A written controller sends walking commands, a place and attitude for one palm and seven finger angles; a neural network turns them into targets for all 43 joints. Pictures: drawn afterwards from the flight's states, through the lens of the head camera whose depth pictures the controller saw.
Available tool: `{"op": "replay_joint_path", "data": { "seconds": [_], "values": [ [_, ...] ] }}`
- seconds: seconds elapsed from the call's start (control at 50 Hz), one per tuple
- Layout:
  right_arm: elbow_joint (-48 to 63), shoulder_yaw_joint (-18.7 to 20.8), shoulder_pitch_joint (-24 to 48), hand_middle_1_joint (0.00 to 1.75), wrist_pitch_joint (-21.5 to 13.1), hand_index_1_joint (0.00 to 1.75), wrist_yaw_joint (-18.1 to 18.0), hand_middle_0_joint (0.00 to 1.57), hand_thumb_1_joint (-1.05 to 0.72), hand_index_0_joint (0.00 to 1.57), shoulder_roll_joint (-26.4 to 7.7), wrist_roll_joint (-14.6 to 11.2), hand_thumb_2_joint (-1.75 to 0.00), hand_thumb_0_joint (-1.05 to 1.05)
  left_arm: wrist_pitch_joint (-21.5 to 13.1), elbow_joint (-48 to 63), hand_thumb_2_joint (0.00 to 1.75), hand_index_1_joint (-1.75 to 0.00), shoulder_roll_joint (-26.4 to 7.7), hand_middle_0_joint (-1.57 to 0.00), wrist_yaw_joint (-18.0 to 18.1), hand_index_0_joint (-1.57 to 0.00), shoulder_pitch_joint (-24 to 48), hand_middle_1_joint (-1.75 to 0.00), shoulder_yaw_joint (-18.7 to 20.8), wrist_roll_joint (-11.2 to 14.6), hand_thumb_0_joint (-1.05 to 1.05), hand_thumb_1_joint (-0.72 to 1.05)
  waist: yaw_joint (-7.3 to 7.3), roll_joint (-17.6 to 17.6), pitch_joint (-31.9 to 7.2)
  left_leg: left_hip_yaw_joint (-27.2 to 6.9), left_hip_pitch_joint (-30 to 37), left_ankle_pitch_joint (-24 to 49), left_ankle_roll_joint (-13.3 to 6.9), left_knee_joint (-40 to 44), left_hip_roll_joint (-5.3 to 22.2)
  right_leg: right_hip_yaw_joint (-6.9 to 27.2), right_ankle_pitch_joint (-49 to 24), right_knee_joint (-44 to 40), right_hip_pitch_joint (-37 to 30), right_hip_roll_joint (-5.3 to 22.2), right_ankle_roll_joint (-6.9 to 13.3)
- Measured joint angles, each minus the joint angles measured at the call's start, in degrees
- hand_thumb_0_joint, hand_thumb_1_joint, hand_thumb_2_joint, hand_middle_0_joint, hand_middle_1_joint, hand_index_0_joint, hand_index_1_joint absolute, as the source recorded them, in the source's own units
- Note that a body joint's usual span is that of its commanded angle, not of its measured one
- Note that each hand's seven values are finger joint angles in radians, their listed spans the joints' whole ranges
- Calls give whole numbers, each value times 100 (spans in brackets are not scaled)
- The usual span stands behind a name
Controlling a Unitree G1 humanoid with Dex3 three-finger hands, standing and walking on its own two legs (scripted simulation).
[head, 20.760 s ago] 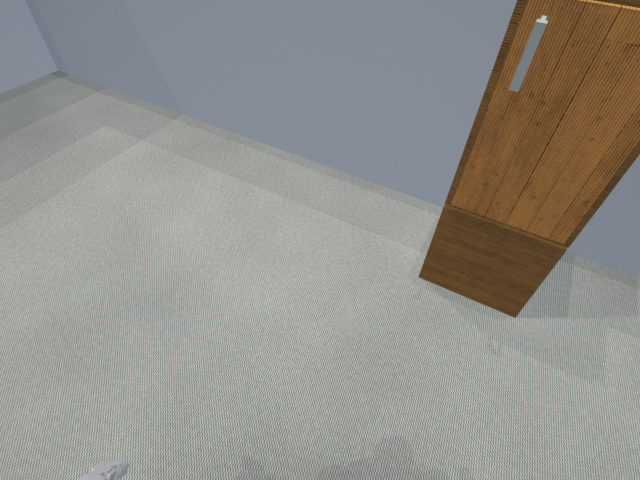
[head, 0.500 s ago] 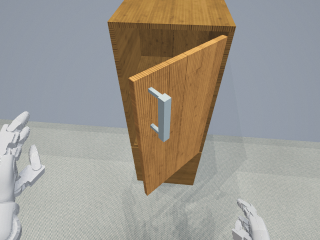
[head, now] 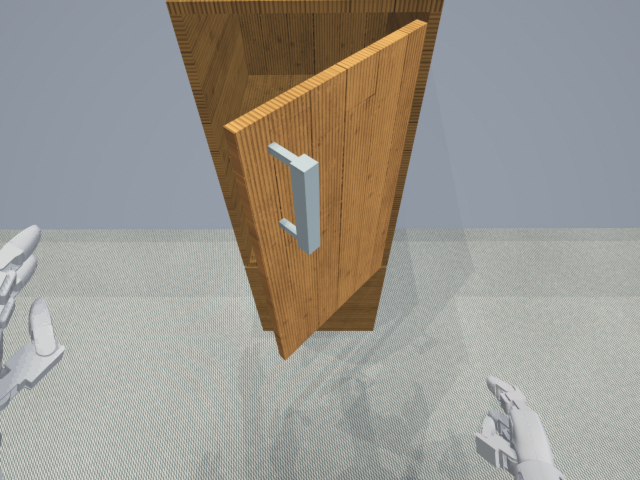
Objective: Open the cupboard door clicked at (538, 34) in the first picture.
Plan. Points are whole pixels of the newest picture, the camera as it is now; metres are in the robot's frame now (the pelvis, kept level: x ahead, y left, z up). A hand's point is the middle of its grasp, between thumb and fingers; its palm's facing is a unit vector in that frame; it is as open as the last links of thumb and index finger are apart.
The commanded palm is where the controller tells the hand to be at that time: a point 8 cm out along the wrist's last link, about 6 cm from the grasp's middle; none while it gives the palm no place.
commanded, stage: step back with the hand held close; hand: left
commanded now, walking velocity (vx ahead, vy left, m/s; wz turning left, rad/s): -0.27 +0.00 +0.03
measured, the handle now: (294, 200) +0.40 +0.06 +0.14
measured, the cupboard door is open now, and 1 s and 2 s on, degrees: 47 47 47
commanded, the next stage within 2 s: stop stepping back and stand still in 0.60 s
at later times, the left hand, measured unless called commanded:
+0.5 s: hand out of the picture +0.06 +0.28 +0.16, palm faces +0.53 -0.71 -0.48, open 7.4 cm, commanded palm -0.01 +0.32 +0.17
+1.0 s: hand out of the picture -0.13 +0.28 +0.17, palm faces +0.67 -0.62 -0.41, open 7.4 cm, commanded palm -0.17 +0.29 +0.17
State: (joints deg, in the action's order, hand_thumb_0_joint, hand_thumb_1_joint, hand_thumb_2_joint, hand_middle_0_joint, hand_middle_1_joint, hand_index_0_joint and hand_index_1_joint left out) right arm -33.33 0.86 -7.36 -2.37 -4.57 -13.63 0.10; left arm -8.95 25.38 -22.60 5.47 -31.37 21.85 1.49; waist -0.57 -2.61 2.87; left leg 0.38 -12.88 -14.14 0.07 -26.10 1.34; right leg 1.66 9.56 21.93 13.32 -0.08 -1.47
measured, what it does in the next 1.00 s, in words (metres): walks backwards: right foot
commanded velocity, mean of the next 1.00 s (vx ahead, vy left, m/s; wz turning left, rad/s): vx -0.12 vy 0.05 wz -0.02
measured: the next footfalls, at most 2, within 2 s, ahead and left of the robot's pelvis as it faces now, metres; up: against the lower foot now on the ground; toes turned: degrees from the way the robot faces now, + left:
right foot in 0.82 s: -0.18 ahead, -0.11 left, +0.00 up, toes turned +12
left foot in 1.08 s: -0.33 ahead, +0.11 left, +0.00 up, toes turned +15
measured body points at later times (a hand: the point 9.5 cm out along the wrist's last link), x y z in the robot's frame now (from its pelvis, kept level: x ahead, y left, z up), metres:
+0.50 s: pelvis -0.12 +0.00 -0.03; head -0.10 +0.02 +0.42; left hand +0.03 +0.31 +0.18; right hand +0.06 -0.22 -0.10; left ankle -0.01 +0.12 -0.74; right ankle +0.02 -0.13 -0.74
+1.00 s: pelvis -0.26 -0.03 -0.01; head -0.28 -0.02 +0.44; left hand -0.17 +0.31 +0.20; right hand -0.06 -0.22 -0.10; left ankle -0.30 +0.10 -0.68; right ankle -0.21 -0.12 -0.74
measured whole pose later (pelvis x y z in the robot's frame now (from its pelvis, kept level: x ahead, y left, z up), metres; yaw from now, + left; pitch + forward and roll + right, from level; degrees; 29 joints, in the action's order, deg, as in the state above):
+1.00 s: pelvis -0.26 -0.03 -0.01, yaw +10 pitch +0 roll +3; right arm -40.8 0.0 -14.7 -8.6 -4.3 -10.7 1.0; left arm -14.2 25.3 -21.7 8.1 -27.8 25.6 0.6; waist -4.3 4.7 -3.5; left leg 3.6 -26.2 -20.1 1.1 -57.4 -0.1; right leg 2.0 16.3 35.1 19.3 1.0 1.6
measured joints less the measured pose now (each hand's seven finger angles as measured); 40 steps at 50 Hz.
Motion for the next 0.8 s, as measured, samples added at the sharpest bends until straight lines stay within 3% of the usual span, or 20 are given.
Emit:
{"op": "replay_joint_path", "data": {
  "seconds": [0.2, 0.34, 0.46, 0.58, 0.62, 0.66, 0.7, 0.74, 0.8],
  "values": [
    [186, 11, -148, 30, 54, 30, -58, 21, -90, 20, 111, -24, -90, 1, -105, 387, 90, -30, -333, -22, 168, -22, -62, -30, 326, -23, 1, 88, 25, 363, 65, 59, -400, 192, -104, -348, -120, 71, -182, 381, 418, 111, -95],
    [254, -76, -406, 30, -208, 30, -21, 21, -90, 20, 137, -15, -90, 1, -364, 286, 90, -30, -110, -22, 255, -22, 127, -30, 393, -241, 1, 89, 7, 352, 62, 29, -874, 20, -212, -992, -111, 46, -115, 901, 790, 93, -83],
    [112, -99, -644, 30, -457, 30, -16, 21, -90, 20, 207, 8, -90, 1, -533, 349, 90, -30, -40, -22, 286, -22, 437, -30, 364, -321, 1, 88, 131, 428, 180, 58, -1250, -188, -199, -1316, -98, 188, -166, 1225, 1009, 19, -40],
    [-68, -50, -562, 30, -594, 30, 22, 21, -90, 20, 167, 57, -90, 1, -813, 602, 90, -30, -69, -22, 332, -22, 257, -30, 572, -245, 1, 88, 19, 410, 264, 194, -1585, -810, -177, -1609, -94, 271, -192, 1366, 1317, 60, -61],
    [-106, -28, -486, 30, -620, 30, 13, 21, -90, 20, 137, 66, -90, 1, -858, 597, 90, -30, -73, -22, 341, -22, 313, -30, 585, -202, 1, 88, -4, 367, 303, 227, -1696, -802, -176, -1601, -78, 304, 106, 1483, 1475, 40, -34],
    [-111, 3, -411, 30, -663, 30, -16, 21, -90, 20, 131, 78, -90, 1, -856, 524, 90, -30, -109, -22, 336, -22, 484, -30, 595, -196, 1, 88, 35, 256, 380, 264, -1821, -572, -258, -1552, 39, 313, 777, 1920, 1692, -85, -16],
    [-149, 70, -387, 30, -736, 30, -38, 21, -90, 20, 205, 94, -90, 1, -784, 438, 90, -30, -255, -22, 304, -22, 733, -30, 597, -180, 1, 88, 159, 96, 457, 322, -1907, 192, -375, -1360, 291, 155, 1311, 3056, 1800, -292, -28],
    [-253, 113, -423, 30, -816, 30, 6, 21, -90, 20, 338, 57, -90, 1, -715, 462, 90, -30, -440, -22, 269, -22, 889, -30, 630, -112, 1, 88, 234, 91, 418, 491, -1952, 969, -365, -1108, 508, -51, 1707, 3870, 1609, -410, -6],
    [-268, 90, -523, 30, -840, 30, 111, 21, -90, 20, 472, -21, -90, 1, -706, 599, 90, -30, -530, -22, 297, -22, 577, -30, 765, 15, 1, 88, 258, 258, 133, 913, -2092, 1262, -243, -907, 631, -411, 2125, 3549, 848, -320, 162]
  ]
}}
